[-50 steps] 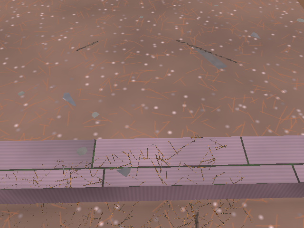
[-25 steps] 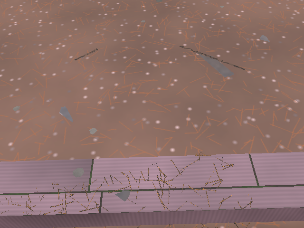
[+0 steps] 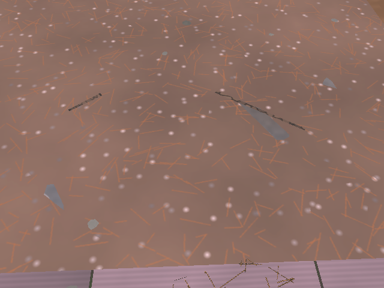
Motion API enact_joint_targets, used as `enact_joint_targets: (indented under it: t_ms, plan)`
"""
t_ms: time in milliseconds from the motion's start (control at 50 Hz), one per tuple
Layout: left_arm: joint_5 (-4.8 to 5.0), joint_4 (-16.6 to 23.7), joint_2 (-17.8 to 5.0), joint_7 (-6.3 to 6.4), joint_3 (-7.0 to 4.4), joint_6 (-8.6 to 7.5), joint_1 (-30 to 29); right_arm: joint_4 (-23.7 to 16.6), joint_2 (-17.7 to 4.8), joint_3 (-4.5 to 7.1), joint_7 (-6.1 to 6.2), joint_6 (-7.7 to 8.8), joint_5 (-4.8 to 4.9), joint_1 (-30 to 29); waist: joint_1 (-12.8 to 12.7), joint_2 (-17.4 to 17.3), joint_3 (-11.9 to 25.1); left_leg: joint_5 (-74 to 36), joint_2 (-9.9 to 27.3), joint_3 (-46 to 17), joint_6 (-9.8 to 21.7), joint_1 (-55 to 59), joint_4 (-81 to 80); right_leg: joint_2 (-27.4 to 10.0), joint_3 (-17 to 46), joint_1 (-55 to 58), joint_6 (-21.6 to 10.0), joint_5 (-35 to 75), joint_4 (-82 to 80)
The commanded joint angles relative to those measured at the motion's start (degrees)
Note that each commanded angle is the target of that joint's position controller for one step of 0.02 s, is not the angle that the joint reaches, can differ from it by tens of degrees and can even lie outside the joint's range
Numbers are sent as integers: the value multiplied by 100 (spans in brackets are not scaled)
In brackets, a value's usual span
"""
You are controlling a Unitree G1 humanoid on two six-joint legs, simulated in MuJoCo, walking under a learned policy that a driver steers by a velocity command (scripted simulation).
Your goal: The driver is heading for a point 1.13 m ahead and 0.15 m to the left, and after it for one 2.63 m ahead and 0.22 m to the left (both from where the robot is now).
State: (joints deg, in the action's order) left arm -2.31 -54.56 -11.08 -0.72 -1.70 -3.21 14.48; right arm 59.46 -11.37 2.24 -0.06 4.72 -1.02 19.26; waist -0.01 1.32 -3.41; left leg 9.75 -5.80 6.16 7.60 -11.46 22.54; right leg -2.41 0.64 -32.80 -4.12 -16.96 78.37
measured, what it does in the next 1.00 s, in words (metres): climbs: right foot 0.14 m higher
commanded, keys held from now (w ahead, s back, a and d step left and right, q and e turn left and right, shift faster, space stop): no key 1.00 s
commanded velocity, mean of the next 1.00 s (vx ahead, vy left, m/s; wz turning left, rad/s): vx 0.08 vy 0.00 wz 0.00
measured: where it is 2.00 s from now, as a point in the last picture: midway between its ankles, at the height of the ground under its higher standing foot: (232, 285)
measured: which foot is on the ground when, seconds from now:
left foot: down 0.00-0.44, up 0.46-1.00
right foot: up 0.00-0.40, down 0.42-1.00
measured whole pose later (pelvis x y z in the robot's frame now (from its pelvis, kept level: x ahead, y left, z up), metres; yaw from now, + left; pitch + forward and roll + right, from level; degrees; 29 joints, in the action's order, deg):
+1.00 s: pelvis +0.27 -0.12 +0.14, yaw +1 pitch +0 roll +1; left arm -1.1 -55.1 -8.7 2.5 -0.4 1.5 17.5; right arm 54.6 -9.1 0.5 2.7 -4.1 -0.8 19.9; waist -1.4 -0.1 1.4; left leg 20.0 0.3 1.4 0.6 -15.6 32.7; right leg 3.3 -8.5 -17.0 -7.6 -6.8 23.2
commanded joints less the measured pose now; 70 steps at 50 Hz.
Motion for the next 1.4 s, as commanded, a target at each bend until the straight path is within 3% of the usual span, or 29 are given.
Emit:
enact_joint_targets:
  t_ms: [20, 60, 160, 240, 320, 340, 400, 420, 440, 460, 480, 520, 560, 640, 720, 740, 760, 920, 1040, 1060, 1120, 1160, 1220, 1260, 1300, 1320, 1340, 1380, 1400]
  plan:
    - [12, 10, -88, 14, -48, 155, 758, -25, -401, -8, -20, 140, -19, 440, -269, -242, -59, -2656, 1752, -1250, 820, -357, -1014, -56, -232, -548, 146, 168, 780]
    - [36, 88, 52, 86, -35, 232, 441, 156, -339, -54, 9, 103, -63, 930, -61, -654, 53, -2814, 1700, -1210, 890, -31, -892, 116, -537, -1220, 209, -55, 1770]
    - [-10, 688, 112, 240, 10, 329, -618, 367, -378, -128, 137, 44, -110, 1612, 208, -503, -172, -1277, 2058, -1835, 1016, 1121, -726, 9, -345, -3884, 173, -820, 3297]
    - [52, 1628, 343, 334, 248, 304, -1808, 465, -329, -205, 230, 74, -113, 1817, 350, -423, -373, -1218, 2278, -1790, 739, 1717, -860, -95, -240, -5389, 8, -1673, 3727]
    - [21, 2232, 486, 240, 451, 357, -1961, 559, -325, -271, 380, -37, -38, 1641, 221, -481, 15, -2419, 1762, -1140, 388, 1259, -1241, -293, -600, -3836, 50, -948, 1315]
    - [131, 2214, 704, 202, 569, 415, -1685, 421, -475, -210, 374, -93, 53, 1443, 106, -455, 311, -3315, 1852, -899, 369, 854, -1638, -249, -756, -2379, -81, -735, 70]
    - [312, 1597, 437, 206, 405, 396, -323, 254, -840, -125, 196, -121, 145, 1185, -328, -961, 1110, -7564, 1864, -376, 146, 1058, -497, 534, -1291, 150, -318, -528, -1029]
    - [278, 1371, 126, 203, 279, 296, 688, 254, -991, -54, 77, -101, 260, 1032, -895, -1080, 1522, -8235, 1811, -256, -91, 1072, 681, 583, -985, 1251, -470, 302, -2021]
    - [188, 1235, -333, 207, 105, 204, 1065, 224, -850, -57, -28, -28, 320, 1415, -984, -950, 2108, -6313, 1437, -321, -437, 195, 2247, -118, 762, 2490, -862, 956, -2623]
    - [48, 1007, -1101, 246, -88, 258, 1527, -114, -376, -95, -170, -67, 425, 1409, -1012, 1437, 2803, 511, -13, -319, -861, -1015, 4793, -1959, 3742, 3299, -1935, 3946, -4704]
    - [163, 1072, -1036, 264, -105, 308, 806, -19, -293, -29, -212, -153, 83, 1568, -497, 1017, 3022, 1208, -7, -1606, -771, -821, 6428, -1903, 4672, 2494, -1981, 3410, -5320]
    - [211, 1009, -359, 243, -11, 314, -603, -500, -85, -19, -81, -444, -141, 853, 128, -118, 1014, 881, 460, -1088, -683, -1753, 6805, -1576, 3315, 705, -1427, 219, -5280]
    - [136, 633, 100, 275, 77, 213, -563, -748, -48, 6, 151, -643, -214, 580, 330, -189, 90, 883, 549, -1071, -507, -2048, 6495, -1036, 2105, -164, -877, -196, -5161]
    - [91, 238, -65, 162, 20, -107, -39, -873, 21, -6, 275, -635, -46, 643, 401, 147, 475, 380, 293, -1239, -265, -2456, 6819, -904, 1230, 448, -814, 1093, -5461]
    - [147, 124, -105, 240, 27, -108, 135, -1024, -117, 17, 256, -682, -120, 367, 391, 108, 550, -176, 431, -1401, -620, -2445, 5504, -743, 632, 1065, -615, 1047, -5944]
    - [147, 197, 105, 316, 107, -70, 118, -1063, -34, -6, 244, -719, -53, 168, 301, 59, 626, -22, 531, -1491, -784, -2258, 5013, -869, 676, 1141, -650, 856, -6139]
    - [139, 286, -109, 365, 86, 25, 111, -1090, -101, -19, 242, -805, 18, 109, 231, 219, 622, 529, 532, -1147, -904, -2274, 4414, -831, 649, 1401, -679, 327, -6387]
    - [94, 181, -461, 320, -9, 392, 452, -743, -88, -82, 264, -929, -3, 247, -87, 537, 236, 1341, 589, -470, -800, -981, 1770, -942, 1013, 1585, -297, -1586, -7092]
    - [189, 2, -690, 302, -127, 640, 399, -275, 42, -198, 432, -815, -28, 1132, 63, 371, -197, 363, 486, -1, -544, 262, -873, -515, 749, 1374, -63, -2019, -6721]
    - [281, 34, -418, 306, -109, 622, 246, -152, -240, -127, 423, -831, -95, 1335, 89, -385, -373, 680, 464, -143, -486, 390, -263, -97, 314, 1053, 481, -1426, -7015]
    - [277, 55, -461, 266, -104, 543, -256, -150, 240, -259, 467, -714, -176, 1463, 259, -948, -185, 960, 1062, -944, -145, 56, -914, 424, -393, 1521, 666, -474, -5519]
    - [192, 49, -371, 188, -96, 562, -40, -475, -108, -174, 548, -565, -141, 651, -30, -1374, -88, 742, 1732, -2037, 230, -991, -947, 460, -239, 1997, 375, 29, -3786]
    - [171, 368, -493, 283, -96, 696, -33, -1021, -838, 60, 467, -463, -260, -325, -295, -506, 42, 349, 1911, -2482, 552, -1240, -670, 390, 204, 1260, 202, -1208, -2636]
    - [135, 737, -534, 462, -75, 738, -461, -840, -742, 119, 407, -592, -240, 207, -18, -634, -304, 305, 1479, -2489, 336, -521, -251, 342, 130, 783, 354, -1198, -4121]
    - [149, 718, -373, 545, -53, 696, 3, -777, -595, 161, 380, -733, -208, 394, -105, -821, 57, 528, 895, -2168, -83, -213, 549, 491, -273, 1627, 508, -197, -6018]
    - [197, 516, -305, 568, -58, 689, 605, -861, -517, 185, 363, -799, -198, 186, -293, -474, 308, 1151, 506, -1915, -294, -907, 1247, 390, -380, 2799, 492, 833, -6702]
    - [-32, 675, -1030, 563, -191, 675, -78, -1041, -190, 180, 344, -853, 168, 357, 169, 1553, 432, 792, -126, -571, -757, -1818, 2303, -382, 655, 3146, -229, 697, -5454]
    - [-196, 1082, -413, 574, -47, 598, -322, -1202, -481, 230, 326, -927, 39, -20, -1, 795, 478, 1814, 241, -1020, -809, -2142, 4796, -1273, 1361, 2118, -785, 311, -5796]
    - [-234, 1259, -488, 599, -54, 558, -547, -1258, -520, 241, 268, -942, -18, 34, 179, 307, 276, 1728, 357, -1132, -836, -2220, 5215, -1444, 1443, 1731, -804, 118, -5846]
